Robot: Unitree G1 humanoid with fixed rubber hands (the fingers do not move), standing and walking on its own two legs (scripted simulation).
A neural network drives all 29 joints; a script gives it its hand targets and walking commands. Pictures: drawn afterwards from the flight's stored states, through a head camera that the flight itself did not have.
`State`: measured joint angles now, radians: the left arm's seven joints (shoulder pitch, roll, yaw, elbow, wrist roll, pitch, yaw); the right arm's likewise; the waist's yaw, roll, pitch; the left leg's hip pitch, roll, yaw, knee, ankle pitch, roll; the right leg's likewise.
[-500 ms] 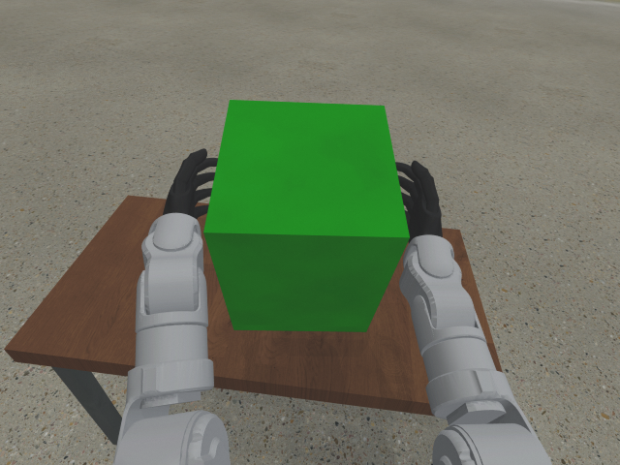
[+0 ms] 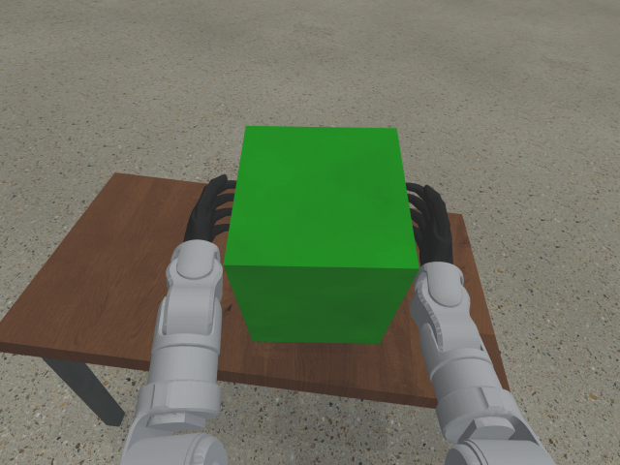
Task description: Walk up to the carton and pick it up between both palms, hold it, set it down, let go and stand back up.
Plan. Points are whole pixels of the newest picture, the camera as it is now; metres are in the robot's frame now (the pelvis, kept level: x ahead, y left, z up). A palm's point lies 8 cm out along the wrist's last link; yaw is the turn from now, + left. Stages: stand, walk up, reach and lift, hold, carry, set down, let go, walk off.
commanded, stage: set down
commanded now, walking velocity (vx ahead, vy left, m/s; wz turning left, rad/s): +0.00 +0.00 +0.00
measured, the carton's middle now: (318, 244) +0.42 -0.02 +0.07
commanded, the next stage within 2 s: none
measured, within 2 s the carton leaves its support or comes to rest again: neither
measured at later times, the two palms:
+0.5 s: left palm (219, 242) +0.40 +0.12 +0.10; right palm (436, 251) +0.38 -0.17 +0.11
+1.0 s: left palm (219, 254) +0.41 +0.12 +0.06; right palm (422, 258) +0.39 -0.17 +0.07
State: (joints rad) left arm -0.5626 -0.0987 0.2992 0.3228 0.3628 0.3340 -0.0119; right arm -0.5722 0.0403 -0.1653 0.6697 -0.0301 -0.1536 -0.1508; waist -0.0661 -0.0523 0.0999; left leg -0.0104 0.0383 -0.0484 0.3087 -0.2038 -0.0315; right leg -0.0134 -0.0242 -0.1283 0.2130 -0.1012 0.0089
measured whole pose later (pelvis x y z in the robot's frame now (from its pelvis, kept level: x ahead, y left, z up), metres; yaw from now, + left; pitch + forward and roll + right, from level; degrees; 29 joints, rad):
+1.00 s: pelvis +0.01 +0.00 +0.00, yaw -2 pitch +4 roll -1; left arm -0.66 -0.08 0.41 0.79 0.33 -0.02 0.05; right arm -0.69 0.08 -0.48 0.96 -0.30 -0.34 -0.08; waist -0.02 -0.02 0.01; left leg -0.17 0.05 -0.02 0.30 -0.20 -0.04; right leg -0.19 -0.02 -0.10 0.22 -0.09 0.00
